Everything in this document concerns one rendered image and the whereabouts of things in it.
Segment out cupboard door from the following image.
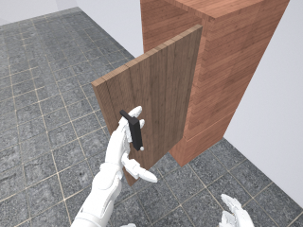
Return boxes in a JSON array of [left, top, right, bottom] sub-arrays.
[[91, 24, 204, 186]]

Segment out handle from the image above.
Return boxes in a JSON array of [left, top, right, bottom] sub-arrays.
[[119, 110, 143, 151]]

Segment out right robot hand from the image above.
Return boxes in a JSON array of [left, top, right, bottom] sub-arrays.
[[219, 194, 255, 227]]

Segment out left robot forearm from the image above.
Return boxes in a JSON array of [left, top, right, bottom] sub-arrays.
[[70, 163, 124, 227]]

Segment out left robot hand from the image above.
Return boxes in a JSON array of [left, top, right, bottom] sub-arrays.
[[105, 106, 158, 183]]

